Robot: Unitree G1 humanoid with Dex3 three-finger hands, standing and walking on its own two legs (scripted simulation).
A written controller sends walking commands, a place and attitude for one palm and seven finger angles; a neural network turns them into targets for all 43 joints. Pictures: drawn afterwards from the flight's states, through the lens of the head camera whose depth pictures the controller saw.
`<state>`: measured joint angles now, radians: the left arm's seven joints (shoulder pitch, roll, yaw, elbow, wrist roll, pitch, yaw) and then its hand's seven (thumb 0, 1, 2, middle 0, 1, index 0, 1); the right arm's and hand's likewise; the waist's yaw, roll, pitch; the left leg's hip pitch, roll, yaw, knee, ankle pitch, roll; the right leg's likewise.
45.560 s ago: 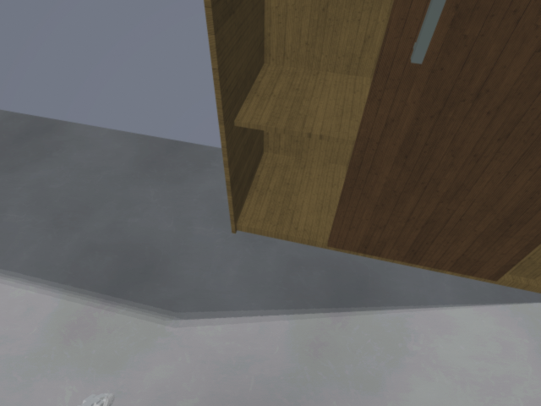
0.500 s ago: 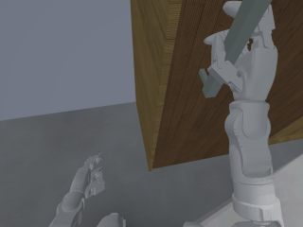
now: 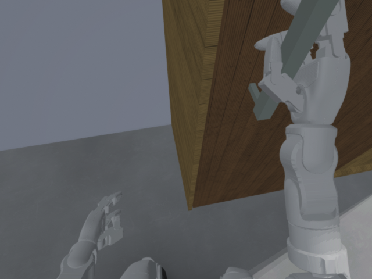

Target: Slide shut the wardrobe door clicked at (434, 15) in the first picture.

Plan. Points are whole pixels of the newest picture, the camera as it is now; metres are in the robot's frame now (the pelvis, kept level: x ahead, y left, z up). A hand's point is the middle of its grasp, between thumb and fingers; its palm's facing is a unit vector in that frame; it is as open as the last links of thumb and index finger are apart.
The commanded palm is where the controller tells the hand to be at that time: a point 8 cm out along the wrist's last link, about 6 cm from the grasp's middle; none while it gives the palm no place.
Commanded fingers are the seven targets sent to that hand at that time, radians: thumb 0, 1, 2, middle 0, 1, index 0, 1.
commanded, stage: step sideways, sliding the door along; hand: right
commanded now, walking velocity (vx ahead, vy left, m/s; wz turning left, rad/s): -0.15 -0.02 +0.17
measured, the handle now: (281, 48) +0.38 -0.15 +0.26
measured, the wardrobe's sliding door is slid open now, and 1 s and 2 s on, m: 0.00 0.00 0.00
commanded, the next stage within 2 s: stop walking and hold the door there in 0.50 s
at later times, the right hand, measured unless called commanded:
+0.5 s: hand (270, 76) +0.34 -0.12 +0.25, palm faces +0.05 +1.00 +0.00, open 6.7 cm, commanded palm +0.32 -0.10 +0.25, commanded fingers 0.00 -0.90 -0.90 0.45 1.40 0.45 1.40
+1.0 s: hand (270, 76) +0.34 -0.13 +0.25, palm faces +0.08 +0.99 -0.09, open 6.7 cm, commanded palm +0.32 -0.16 +0.23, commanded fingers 0.00 -0.90 -0.90 0.45 1.40 0.45 1.40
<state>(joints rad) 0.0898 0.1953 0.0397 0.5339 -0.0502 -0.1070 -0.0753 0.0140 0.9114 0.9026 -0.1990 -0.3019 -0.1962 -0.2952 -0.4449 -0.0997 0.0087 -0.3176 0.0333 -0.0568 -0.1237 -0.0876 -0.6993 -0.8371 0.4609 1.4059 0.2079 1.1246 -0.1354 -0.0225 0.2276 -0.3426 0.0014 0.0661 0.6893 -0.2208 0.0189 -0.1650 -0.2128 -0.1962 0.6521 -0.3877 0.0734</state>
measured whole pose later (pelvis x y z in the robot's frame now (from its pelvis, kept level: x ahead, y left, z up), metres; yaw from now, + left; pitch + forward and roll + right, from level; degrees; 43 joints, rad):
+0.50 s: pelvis +0.01 -0.03 +0.00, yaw +0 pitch +0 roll +2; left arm 0.07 0.17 0.00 0.57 -0.03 -0.11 -0.07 0.01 0.91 0.90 -0.20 -0.30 -0.20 -0.30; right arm -0.38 -0.04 0.09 -0.37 0.02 -0.06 -0.13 -0.07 -0.72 -0.81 0.46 1.41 0.19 1.18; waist -0.14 -0.07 0.19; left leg -0.34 0.03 0.07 0.72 -0.31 0.00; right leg -0.19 -0.21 -0.24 0.72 -0.44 0.05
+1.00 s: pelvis +0.01 -0.02 +0.01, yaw +8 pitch -1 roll +0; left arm 0.11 0.22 0.02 0.56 -0.03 -0.02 0.01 0.01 0.91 0.90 -0.20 -0.30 -0.20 -0.30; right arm -0.19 -0.22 -0.14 -0.25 0.07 -0.10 -0.14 -0.08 -0.70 -0.87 0.48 1.41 0.13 1.33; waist 0.00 -0.02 0.04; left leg -0.28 0.00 0.00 0.56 -0.26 0.01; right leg -0.15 -0.15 -0.22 0.53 -0.33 0.06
